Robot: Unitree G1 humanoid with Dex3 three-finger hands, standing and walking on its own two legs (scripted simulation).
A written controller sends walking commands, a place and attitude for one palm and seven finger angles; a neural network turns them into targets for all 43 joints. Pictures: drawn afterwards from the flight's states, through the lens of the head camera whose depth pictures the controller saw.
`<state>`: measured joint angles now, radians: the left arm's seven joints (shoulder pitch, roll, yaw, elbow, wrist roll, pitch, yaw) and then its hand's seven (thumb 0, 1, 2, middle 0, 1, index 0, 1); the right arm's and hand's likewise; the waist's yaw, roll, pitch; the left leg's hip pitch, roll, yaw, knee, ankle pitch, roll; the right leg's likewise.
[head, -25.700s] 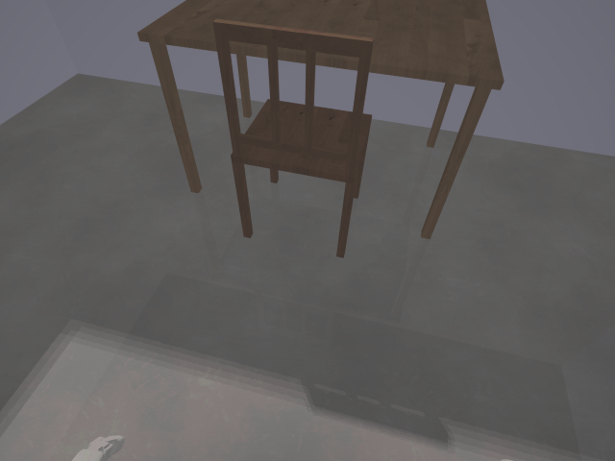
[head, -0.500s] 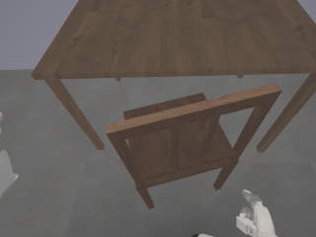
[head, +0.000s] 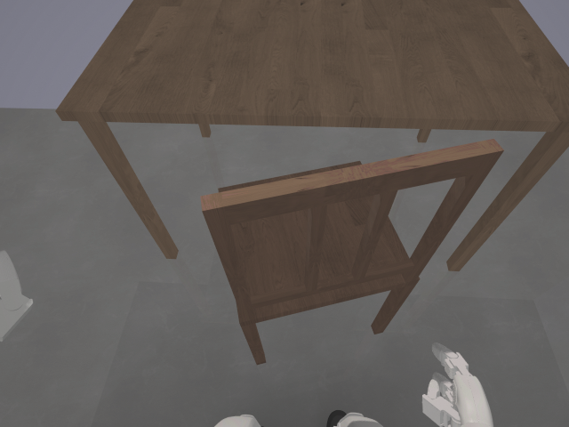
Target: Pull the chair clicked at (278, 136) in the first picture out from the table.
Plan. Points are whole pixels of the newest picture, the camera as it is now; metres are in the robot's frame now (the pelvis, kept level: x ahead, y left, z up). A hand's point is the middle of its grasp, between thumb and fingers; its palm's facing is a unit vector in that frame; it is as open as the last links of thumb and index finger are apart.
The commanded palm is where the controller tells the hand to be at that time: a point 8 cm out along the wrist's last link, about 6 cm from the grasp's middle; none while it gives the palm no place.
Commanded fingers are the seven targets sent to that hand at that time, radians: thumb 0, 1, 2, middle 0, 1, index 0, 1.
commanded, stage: step back with the hand held close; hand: left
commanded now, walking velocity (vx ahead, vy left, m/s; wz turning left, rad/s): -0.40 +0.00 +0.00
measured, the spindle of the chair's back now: (313, 251) +0.41 -0.02 -0.08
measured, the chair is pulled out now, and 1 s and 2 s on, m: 0.12 0.12 0.12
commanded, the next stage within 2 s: stop stepping back and stand still in 0.78 s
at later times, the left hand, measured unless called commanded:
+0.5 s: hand (10, 343) +0.17 +0.25 +0.16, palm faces +0.32 -0.72 -0.62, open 7.4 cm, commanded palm +0.09 +0.30 +0.19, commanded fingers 0.00 0.90 0.90 -0.20 -0.30 -0.20 -0.30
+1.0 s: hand out of the picture +0.05 +0.24 +0.16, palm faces +0.31 -0.77 -0.56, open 7.4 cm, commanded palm -0.01 +0.28 +0.19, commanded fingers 0.00 0.90 0.90 -0.20 -0.30 -0.20 -0.30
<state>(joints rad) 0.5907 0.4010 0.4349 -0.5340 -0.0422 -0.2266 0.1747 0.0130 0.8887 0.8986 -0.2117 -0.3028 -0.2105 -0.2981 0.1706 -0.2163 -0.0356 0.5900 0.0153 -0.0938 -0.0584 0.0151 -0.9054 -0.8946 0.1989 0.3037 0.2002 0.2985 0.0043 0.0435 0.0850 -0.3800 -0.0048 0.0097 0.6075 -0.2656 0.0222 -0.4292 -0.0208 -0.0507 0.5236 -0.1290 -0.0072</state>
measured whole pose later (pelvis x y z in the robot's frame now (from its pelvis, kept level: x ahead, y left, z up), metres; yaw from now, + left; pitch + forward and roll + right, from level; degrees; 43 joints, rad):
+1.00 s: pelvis -0.15 -0.02 +0.00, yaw +1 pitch +1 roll +0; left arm 0.66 0.48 0.46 -0.60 -0.04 -0.25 0.15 0.01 0.89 0.90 -0.21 -0.30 -0.21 -0.30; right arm 0.19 -0.18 -0.05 0.63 0.00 -0.12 -0.06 0.02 -0.91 -0.89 0.20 0.30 0.20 0.30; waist -0.02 -0.05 0.11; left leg -0.33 0.02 0.06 0.57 -0.25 0.02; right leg -0.51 0.00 -0.01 0.78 -0.37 0.00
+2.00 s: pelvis -0.15 +0.00 +0.02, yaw -2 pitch -1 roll -1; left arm 0.59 0.43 0.42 -0.49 -0.04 -0.21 0.13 0.01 0.89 0.90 -0.21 -0.30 -0.21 -0.30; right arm 0.18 -0.18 0.00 0.62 0.01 -0.16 -0.05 0.02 -0.90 -0.89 0.20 0.30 0.20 0.30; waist 0.01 0.00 0.07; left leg -0.21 -0.01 0.04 0.44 -0.21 0.04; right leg -0.16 0.01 0.02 0.40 -0.23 0.01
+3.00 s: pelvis -0.15 +0.01 +0.02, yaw -1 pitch +0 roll -1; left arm 0.32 0.21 -0.01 1.10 0.01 0.02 0.03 0.00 0.93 0.90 -0.20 -0.30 -0.20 -0.30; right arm 0.28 -0.17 -0.02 1.07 -0.01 0.02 -0.01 0.01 -0.91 -0.89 0.20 0.30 0.20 0.30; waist 0.00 0.01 0.06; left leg -0.22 -0.03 0.02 0.41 -0.19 0.05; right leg -0.16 -0.01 0.00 0.38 -0.22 0.02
